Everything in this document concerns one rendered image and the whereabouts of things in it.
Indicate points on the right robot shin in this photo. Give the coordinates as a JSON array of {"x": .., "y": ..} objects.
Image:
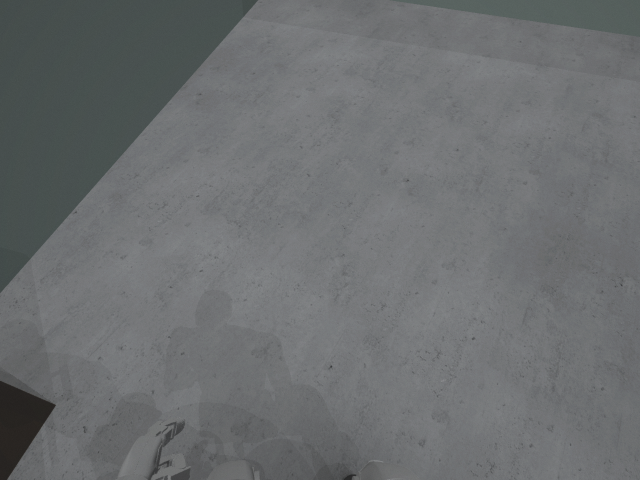
[{"x": 372, "y": 461}]

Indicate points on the robot left hand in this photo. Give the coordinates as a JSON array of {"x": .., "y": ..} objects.
[{"x": 144, "y": 456}]

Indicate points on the cupboard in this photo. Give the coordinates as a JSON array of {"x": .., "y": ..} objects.
[{"x": 21, "y": 417}]

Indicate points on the left robot thigh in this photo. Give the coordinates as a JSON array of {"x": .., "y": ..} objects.
[{"x": 234, "y": 470}]

